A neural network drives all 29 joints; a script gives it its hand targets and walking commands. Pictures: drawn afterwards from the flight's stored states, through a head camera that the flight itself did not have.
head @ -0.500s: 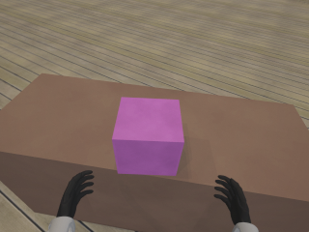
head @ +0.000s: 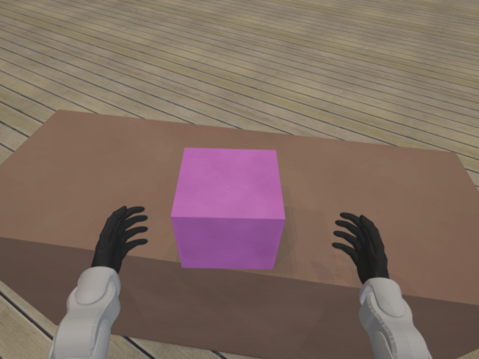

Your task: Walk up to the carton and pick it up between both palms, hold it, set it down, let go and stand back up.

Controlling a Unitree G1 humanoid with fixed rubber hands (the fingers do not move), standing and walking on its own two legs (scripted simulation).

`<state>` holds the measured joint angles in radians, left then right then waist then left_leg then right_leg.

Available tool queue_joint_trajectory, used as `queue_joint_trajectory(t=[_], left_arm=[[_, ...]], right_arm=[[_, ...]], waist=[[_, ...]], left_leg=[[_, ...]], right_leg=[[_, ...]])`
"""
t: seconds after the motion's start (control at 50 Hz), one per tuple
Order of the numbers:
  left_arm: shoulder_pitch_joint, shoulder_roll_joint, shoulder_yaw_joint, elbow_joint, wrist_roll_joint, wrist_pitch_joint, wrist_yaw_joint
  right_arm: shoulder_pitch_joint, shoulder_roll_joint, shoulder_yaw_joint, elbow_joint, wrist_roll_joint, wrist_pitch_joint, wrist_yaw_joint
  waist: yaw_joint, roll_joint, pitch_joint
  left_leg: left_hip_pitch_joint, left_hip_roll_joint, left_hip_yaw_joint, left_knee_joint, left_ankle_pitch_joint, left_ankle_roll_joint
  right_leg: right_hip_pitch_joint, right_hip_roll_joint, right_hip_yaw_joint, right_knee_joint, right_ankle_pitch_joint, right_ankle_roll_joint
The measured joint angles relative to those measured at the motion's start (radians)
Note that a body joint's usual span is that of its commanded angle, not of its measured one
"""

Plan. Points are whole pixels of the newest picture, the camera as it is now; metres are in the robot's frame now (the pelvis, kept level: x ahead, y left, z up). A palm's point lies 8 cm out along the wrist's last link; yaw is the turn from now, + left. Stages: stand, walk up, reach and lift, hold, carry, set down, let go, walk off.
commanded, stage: reach and lift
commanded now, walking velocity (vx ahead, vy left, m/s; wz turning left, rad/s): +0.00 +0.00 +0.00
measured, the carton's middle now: (228, 208) +0.43 +0.04 -0.02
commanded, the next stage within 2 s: none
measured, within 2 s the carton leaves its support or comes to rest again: neither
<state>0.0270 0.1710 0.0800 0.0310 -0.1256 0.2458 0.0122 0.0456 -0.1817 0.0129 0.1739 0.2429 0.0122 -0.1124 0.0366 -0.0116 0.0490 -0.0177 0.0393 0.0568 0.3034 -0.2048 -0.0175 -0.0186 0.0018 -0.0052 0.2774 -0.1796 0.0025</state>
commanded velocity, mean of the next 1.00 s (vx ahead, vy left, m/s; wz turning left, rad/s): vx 0.00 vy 0.00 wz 0.00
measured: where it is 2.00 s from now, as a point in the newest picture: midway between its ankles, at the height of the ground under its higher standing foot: outside the picture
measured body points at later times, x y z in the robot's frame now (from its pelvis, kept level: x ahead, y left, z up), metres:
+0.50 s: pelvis -0.01 -0.01 +0.00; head +0.00 +0.00 +0.45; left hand +0.34 +0.22 +0.11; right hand +0.35 -0.20 +0.11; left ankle -0.02 +0.12 -0.75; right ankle -0.01 -0.12 -0.75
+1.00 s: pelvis -0.01 -0.01 +0.00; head +0.00 +0.01 +0.45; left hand +0.41 +0.22 +0.17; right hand +0.42 -0.19 +0.16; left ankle -0.02 +0.12 -0.75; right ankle -0.01 -0.12 -0.75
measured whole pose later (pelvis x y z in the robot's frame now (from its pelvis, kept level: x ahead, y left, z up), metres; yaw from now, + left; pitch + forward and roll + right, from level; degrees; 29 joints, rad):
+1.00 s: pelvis -0.01 -0.01 +0.00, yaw +0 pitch +2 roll -1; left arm -0.80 0.33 0.13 0.56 -0.17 0.50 0.03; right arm -0.81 -0.34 0.05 0.73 0.42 0.29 -0.12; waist 0.00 -0.02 -0.03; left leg -0.21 0.05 0.03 0.36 -0.19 -0.02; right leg -0.19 0.02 -0.01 0.31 -0.15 -0.01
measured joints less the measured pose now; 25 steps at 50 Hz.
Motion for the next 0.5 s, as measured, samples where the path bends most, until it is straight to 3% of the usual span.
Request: queue_joint_trajectory(t=[0.22, 0.5], left_arm=[[-0.152, 0.003, 0.060, -0.012, 0.001, 0.132, -0.016], [-0.391, 0.040, 0.117, 0.083, 0.006, 0.261, -0.017]], right_arm=[[-0.158, -0.040, 0.009, 0.002, 0.037, 0.090, -0.032], [-0.408, -0.083, 0.027, 0.117, 0.096, 0.202, -0.054]], waist=[[-0.013, 0.003, 0.012], [-0.026, -0.009, -0.002]], left_leg=[[-0.031, 0.004, -0.001, 0.001, 0.009, -0.004], [-0.080, 0.010, -0.001, 0.015, 0.016, -0.008]], right_leg=[[-0.035, 0.005, 0.004, 0.006, 0.008, -0.004], [-0.087, 0.013, 0.009, 0.023, 0.015, -0.010]])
